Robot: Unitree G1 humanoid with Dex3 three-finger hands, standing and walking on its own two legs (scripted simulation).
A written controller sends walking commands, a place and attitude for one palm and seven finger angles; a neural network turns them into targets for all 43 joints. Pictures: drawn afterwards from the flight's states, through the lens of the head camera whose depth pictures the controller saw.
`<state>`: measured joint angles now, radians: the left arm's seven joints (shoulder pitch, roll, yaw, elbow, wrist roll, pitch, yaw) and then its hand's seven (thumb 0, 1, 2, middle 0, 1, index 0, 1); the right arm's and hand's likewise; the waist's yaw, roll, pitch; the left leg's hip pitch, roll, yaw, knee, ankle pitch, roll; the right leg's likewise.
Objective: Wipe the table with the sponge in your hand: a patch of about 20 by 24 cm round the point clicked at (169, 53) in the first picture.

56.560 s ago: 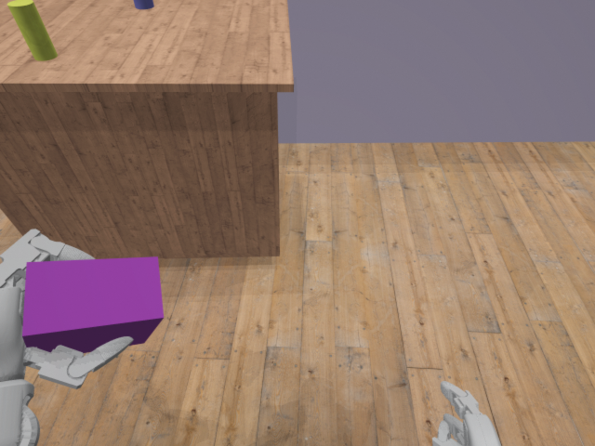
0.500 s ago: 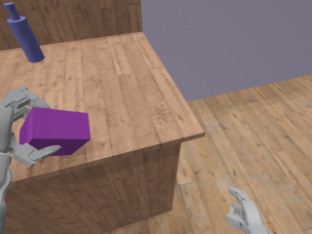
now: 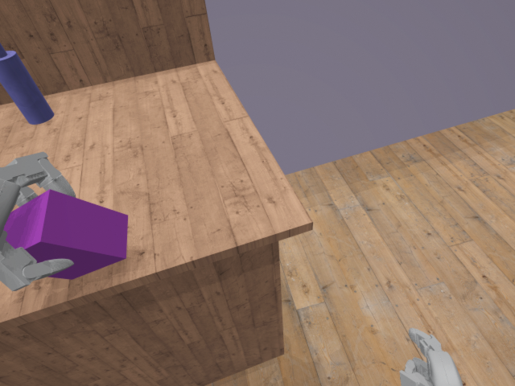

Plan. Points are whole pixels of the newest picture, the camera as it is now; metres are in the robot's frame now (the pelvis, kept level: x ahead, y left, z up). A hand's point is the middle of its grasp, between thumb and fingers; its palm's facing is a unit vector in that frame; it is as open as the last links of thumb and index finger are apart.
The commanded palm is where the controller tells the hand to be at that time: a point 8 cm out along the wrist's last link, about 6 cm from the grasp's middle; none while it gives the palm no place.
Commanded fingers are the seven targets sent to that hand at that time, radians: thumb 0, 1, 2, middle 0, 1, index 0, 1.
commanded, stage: turn the palm down, sponge in hand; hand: left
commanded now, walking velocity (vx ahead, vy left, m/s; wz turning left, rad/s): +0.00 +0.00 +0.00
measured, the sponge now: (74, 242) +0.24 +0.28 +0.16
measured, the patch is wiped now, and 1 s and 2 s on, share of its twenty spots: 1.00 1.00 1.00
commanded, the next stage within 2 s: move the sponge above the wiping area in 1.24 s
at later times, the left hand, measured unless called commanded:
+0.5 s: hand out of the picture +0.21 +0.32 +0.24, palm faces +0.29 -0.19 -0.94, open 10.3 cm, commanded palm +0.16 +0.32 +0.31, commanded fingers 0.00 0.10 1.30 -1.20 -1.60 -1.20 -1.60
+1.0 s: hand out of the picture +0.21 +0.31 +0.25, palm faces +0.28 -0.07 -0.96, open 10.3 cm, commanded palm +0.16 +0.31 +0.32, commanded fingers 0.00 0.10 1.30 -1.20 -1.60 -1.20 -1.60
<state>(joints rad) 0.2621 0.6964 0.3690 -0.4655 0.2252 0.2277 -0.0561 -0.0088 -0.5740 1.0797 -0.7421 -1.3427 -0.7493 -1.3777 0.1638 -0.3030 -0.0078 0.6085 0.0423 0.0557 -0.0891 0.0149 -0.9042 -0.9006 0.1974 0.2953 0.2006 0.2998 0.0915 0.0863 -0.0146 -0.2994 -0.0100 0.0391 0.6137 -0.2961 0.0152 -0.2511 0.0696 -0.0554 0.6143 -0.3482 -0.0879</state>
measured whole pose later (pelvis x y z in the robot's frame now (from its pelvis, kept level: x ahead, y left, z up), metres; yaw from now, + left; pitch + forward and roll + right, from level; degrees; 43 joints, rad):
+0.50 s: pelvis -0.03 +0.03 +0.01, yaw +1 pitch -4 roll +0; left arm 0.01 0.72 0.13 -0.48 0.53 0.48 -0.13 0.00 -0.58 1.08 -0.75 -1.34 -0.75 -1.38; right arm -0.02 -0.27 0.08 0.62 0.06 0.07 -0.10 0.01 -0.90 -0.90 0.20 0.30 0.20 0.30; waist 0.15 0.13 0.02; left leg -0.21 -0.05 0.05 0.45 -0.18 0.06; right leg -0.18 0.03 -0.04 0.48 -0.25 -0.05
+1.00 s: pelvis -0.03 +0.03 +0.02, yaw +0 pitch -5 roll +1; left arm -0.05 0.70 0.08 -0.45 0.68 0.50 -0.16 0.00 -0.58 1.08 -0.75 -1.35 -0.76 -1.38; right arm -0.05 -0.27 0.08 0.64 0.06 0.08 -0.07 0.01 -0.90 -0.90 0.20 0.30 0.20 0.30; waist 0.17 0.14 0.04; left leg -0.17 -0.06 0.05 0.39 -0.14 0.06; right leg -0.15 0.03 -0.04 0.45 -0.22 -0.05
